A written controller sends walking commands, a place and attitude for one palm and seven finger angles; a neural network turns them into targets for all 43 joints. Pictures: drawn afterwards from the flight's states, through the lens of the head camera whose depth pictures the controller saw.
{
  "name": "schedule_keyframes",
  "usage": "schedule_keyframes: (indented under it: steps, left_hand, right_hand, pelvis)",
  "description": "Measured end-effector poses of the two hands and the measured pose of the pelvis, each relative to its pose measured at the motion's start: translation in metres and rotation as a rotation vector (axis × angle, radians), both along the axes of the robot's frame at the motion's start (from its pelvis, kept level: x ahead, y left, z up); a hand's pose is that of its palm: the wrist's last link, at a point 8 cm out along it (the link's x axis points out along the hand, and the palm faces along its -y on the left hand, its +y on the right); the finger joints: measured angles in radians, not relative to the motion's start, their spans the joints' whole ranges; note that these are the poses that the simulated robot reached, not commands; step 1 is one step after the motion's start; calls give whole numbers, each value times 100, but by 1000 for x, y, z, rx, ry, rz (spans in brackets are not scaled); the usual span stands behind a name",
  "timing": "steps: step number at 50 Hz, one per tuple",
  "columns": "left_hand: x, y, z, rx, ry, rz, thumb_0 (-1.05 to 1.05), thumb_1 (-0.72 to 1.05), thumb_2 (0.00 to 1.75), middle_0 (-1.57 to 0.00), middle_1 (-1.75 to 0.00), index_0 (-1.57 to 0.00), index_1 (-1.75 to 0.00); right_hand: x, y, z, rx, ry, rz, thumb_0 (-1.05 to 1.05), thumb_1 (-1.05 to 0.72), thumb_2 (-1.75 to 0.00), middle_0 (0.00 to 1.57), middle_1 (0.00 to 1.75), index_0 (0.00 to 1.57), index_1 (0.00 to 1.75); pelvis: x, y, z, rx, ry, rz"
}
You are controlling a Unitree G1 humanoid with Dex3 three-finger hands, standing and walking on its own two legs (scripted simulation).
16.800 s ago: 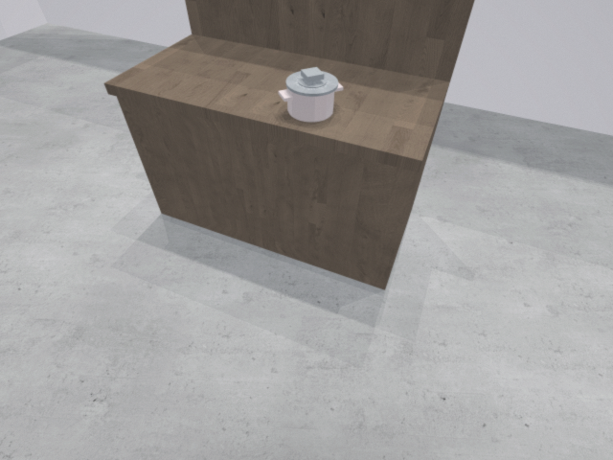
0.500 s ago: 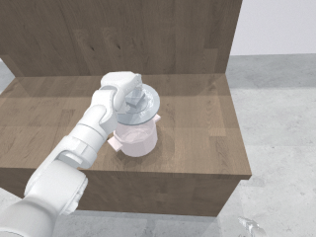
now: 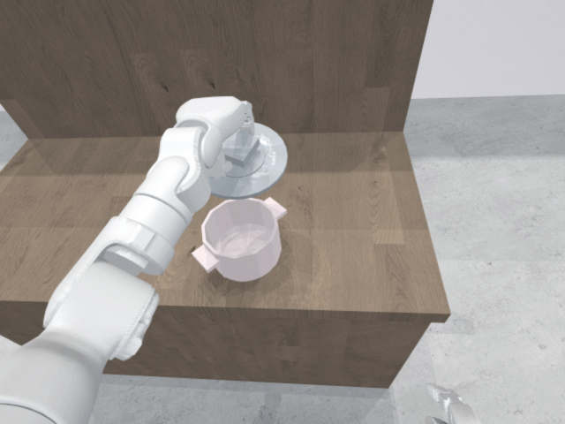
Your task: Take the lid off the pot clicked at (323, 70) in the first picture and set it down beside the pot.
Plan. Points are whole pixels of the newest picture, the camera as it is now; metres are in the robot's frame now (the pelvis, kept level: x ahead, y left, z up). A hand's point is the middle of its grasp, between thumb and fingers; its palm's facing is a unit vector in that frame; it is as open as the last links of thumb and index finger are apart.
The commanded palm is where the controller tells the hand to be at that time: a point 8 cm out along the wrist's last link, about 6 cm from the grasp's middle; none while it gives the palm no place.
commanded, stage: lift the lid straight up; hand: left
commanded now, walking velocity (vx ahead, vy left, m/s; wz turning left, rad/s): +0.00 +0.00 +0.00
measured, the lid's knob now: (236, 147) +0.49 +0.07 +0.14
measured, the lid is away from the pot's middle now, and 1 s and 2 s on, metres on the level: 0.03 0.08 0.18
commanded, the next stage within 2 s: move the lid sideways beside the pot in 0.26 s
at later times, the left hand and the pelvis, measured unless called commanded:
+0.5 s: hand (200, 155) +0.45 +0.12 +0.16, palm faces -0.23 -0.03 -0.97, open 8.7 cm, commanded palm +0.43 +0.13 +0.23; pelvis -0.01 +0.00 +0.00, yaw +0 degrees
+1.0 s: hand (154, 160) +0.45 +0.18 +0.16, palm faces -0.27 -0.02 -0.96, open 8.7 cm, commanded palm +0.43 +0.19 +0.23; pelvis +0.00 +0.01 +0.00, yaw +0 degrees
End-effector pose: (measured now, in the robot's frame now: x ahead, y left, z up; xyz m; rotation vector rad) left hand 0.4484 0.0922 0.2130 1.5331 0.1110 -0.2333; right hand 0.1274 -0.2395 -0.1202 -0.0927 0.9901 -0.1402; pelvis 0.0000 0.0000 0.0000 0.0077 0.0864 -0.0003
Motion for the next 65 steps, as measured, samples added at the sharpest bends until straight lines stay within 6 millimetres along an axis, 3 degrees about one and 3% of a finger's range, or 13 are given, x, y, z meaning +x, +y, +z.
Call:
schedule_keyframes:
  steps: [21,45,65]
  left_hand:
    - [-11,15,5,-2,17,17,-1,19,97,-95,-109,-47,-85]
    - [-3,80,3,22,55,90,-1,19,97,-95,-110,-47,-85]
    - [-4,123,6,35,59,111,-1,19,97,-95,-110,-47,-85]
  right_hand:
    - [21,6,12,-5,-57,39,1,-90,-90,20,30,20,30]
    - [-13,0,7,-47,28,-7,1,-90,-90,20,30,20,30]
    - [0,11,10,-47,23,18,1,-90,-90,20,30,20,30]
  pelvis:
    - [-4,2,0,-2,-17,9]
    - [-3,10,1,-10,-9,6]
    - [-1,18,1,-18,5,19]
